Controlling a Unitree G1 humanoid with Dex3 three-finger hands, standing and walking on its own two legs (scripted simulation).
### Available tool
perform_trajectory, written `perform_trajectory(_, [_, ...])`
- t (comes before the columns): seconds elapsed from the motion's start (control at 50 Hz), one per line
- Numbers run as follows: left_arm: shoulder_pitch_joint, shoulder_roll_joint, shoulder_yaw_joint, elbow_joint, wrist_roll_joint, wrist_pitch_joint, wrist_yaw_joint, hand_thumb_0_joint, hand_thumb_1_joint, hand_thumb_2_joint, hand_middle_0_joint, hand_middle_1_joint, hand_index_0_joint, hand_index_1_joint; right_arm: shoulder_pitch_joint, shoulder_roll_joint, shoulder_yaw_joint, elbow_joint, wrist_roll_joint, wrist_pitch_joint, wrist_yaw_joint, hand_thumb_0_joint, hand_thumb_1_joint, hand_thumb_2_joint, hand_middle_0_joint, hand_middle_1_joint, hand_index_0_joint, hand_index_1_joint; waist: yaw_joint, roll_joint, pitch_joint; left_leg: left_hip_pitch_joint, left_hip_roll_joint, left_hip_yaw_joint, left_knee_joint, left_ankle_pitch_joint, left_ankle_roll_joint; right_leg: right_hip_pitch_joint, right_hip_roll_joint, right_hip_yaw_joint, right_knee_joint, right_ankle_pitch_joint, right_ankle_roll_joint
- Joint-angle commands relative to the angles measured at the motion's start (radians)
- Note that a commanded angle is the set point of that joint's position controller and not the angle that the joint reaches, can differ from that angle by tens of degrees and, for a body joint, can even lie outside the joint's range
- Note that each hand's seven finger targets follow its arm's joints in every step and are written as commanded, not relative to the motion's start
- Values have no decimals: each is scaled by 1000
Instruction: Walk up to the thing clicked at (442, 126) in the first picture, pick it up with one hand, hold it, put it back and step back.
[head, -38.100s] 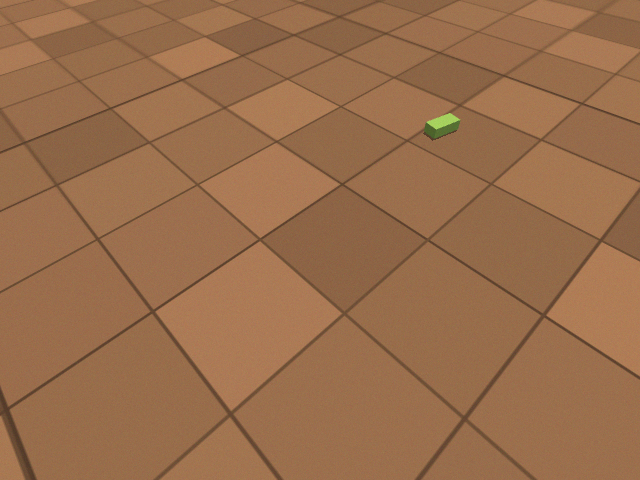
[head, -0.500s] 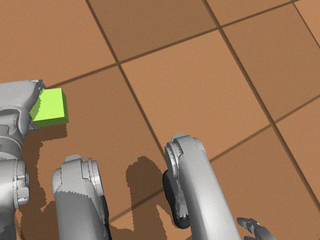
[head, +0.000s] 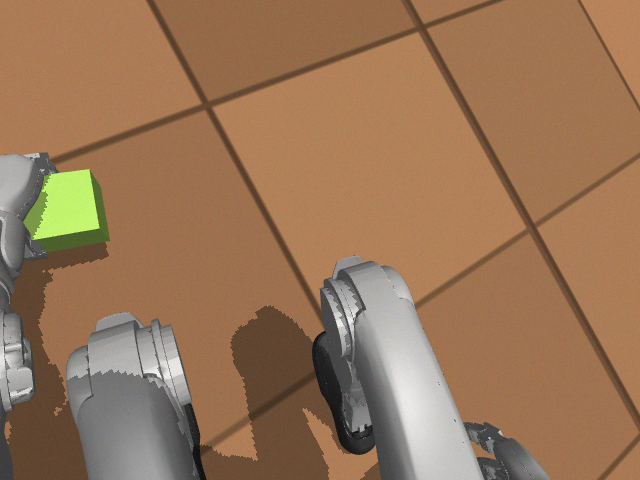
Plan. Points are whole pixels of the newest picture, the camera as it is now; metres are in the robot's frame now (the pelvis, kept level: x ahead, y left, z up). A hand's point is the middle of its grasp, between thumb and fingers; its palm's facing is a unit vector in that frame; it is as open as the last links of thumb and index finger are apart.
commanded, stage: rest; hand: left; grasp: from above
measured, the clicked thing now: (26, 217) +0.46 +0.29 -0.23
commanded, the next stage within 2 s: open in 1.04 s
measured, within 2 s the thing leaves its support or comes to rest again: rests again in 0.92 s
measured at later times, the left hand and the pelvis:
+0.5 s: hand (36, 213) +0.47 +0.28 -0.24, palm faces -0.45 -0.10 -0.88, open 10.9 cm; pelvis +0.00 +0.00 -0.02, yaw -3 degrees
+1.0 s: hand (38, 214) +0.47 +0.28 -0.26, palm faces -0.44 -0.10 -0.89, open 10.9 cm; pelvis +0.00 +0.01 -0.02, yaw -5 degrees
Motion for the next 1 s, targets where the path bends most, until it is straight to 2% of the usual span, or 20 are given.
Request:
perform_trajectory(0.0, [-373,315,54,-200,-13,0,80,0,757,953,-1130,-704,-1114,-720,223,-276,-79,-3,-4,-3,-14,0,-908,-900,200,300,200,300,-16,413,-765,554,4,146,-207,227,59,361,15,-135,-206,290,-101])
perform_trajectory(0.22, [-358,302,23,-120,-12,16,105,0,672,904,-1035,-688,-1031,-692,210,-285,-41,-3,-16,-22,0,0,-894,-894,201,300,201,300,-47,415,-707,533,10,122,-176,225,58,340,25,-159,-175,294,-100])
perform_trajectory(0.24, [-387,326,40,-130,-15,10,111,0,672,922,-1044,-681,-1035,-690,221,-298,-39,2,-21,-26,2,0,-894,-894,201,300,200,300,-63,399,-694,517,8,121,-165,225,59,343,24,-165,-178,293,-100])
perform_trajectory(0.26, [-321,321,43,-100,-17,13,115,0,671,924,-1051,-671,-1038,-683,210,-296,-34,-8,-17,-26,1,0,-893,-894,201,300,200,300,-38,398,-710,527,10,118,-175,236,60,367,27,-163,-181,305,-96])
perform_trajectory(0.3, [-380,347,52,-145,-11,3,122,0,711,897,-1058,-689,-1058,-688,223,-303,-30,4,-26,-31,6,0,-894,-893,201,300,200,300,-64,427,-717,552,10,117,-163,266,54,368,27,-171,-167,334,-96])
perform_trajectory(0.32, [-339,360,66,-122,-6,3,125,0,705,910,-1059,-696,-1056,-698,221,-310,-27,1,-28,-34,6,0,-895,-894,201,300,201,300,-53,437,-703,558,11,113,-163,273,51,358,25,-177,-160,332,-100])
perform_trajectory(0.34, [-321,320,37,-57,-7,10,124,0,702,919,-1061,-690,-1055,-696,204,-305,-20,-3,-30,-39,12,0,-896,-895,201,300,200,300,-58,424,-675,542,11,113,-154,256,51,335,28,-178,-157,315,-104])
perform_trajectory(0.36, [-388,354,52,-122,-4,-2,130,0,704,926,-1062,-698,-1056,-704,204,-305,-22,-7,-35,-43,16,0,-896,-895,201,300,200,300,-75,439,-704,553,15,112,-149,267,53,361,34,-177,-162,337,-98])
perform_trajectory(0.44, [-327,382,75,-68,2,-3,149,0,744,939,-1088,-704,-1082,-710,200,-323,-4,-15,-44,-48,21,0,-894,-895,201,300,200,300,-63,422,-685,519,15,106,-141,267,57,383,35,-184,-164,339,-94])
perform_trajectory(0.5, [-366,381,57,-65,7,-3,154,0,761,918,-1093,-700,-1091,-701,196,-326,5,-19,-54,-61,30,0,-895,-895,201,300,200,300,-92,450,-658,526,18,101,-138,255,53,371,38,-194,-158,330,-96])
perform_trajectory(0.52, [-352,383,48,-37,7,0,154,0,759,925,-1105,-691,-1098,-698,189,-327,12,-18,-52,-65,31,0,-897,-897,201,300,200,300,-80,438,-660,530,20,96,-133,243,55,360,42,-192,-159,318,-97])
perform_trajectory(0.54, [-332,341,15,3,5,6,151,0,756,925,-1104,-690,-1097,-697,191,-323,20,-8,-51,-69,35,0,-898,-897,201,300,200,300,-91,441,-646,529,18,98,-133,238,55,367,42,-191,-160,315,-95])
perform_trajectory(0.56, [-358,387,48,-59,-10,-3,164,0,762,899,-1090,-697,-1092,-695,188,-328,18,-14,-53,-71,36,0,-896,-896,201,300,200,300,-86,454,-669,532,22,92,-144,246,54,391,46,-195,-161,327,-92])
perform_trajectory(0.6, [-304,391,52,-13,-9,9,175,0,763,903,-1094,-698,-1095,-696,173,-334,25,-17,-52,-72,35,0,-895,-896,201,300,200,300,-70,453,-662,529,21,92,-146,237,53,379,47,-200,-159,314,-95])
perform_trajectory(0.74, [-368,389,24,4,-6,12,199,0,693,862,-1059,-641,-1052,-647,176,-348,47,-11,-59,-92,49,0,-898,-898,201,300,200,300,-117,449,-601,509,26,81,-125,243,53,362,50,-210,-153,326,-96])
perform_trajectory(0.8, [-340,441,65,13,-2,12,213,0,703,857,-1054,-660,-1054,-660,168,-354,47,-26,-60,-96,47,0,-896,-897,201,300,200,300,-98,434,-611,500,28,74,-135,237,56,385,54,-211,-161,324,-91])
perform_trajectory(0.88, [-340,433,64,53,7,14,206,0,722,896,-1069,-684,-1064,-688,173,-363,51,-22,-76,-103,53,0,-896,-899,201,300,200,300,-122,463,-577,517,30,63,-143,226,47,355,54,-228,-149,305,-95])
perform_trajectory(0.9, [-353,388,23,54,-5,12,199,0,721,882,-1063,-694,-1063,-694,145,-355,58,-42,-73,-109,53,0,-898,-899,201,300,200,300,-123,461,-570,509,29,62,-144,206,49,346,55,-226,-153,291,-96])
perform_trajectory(0.94, [-363,387,-1,68,-5,12,194,0,714,878,-1059,-702,-1060,-701,144,-362,65,-43,-75,-118,61,0,-902,-900,200,300,200,300,-135,459,-546,498,31,60,-143,187,51,348,57,-230,-156,280,-94])
perform_trajectory(0.98, [-328,457,43,76,-3,11,197,0,718,867,-1057,-700,-1060,-696,158,-380,64,-36,-74,-119,58,0,-899,-899,200,300,200,300,-121,448,-555,495,30,56,-144,195,52,363,58,-233,-159,282,-92])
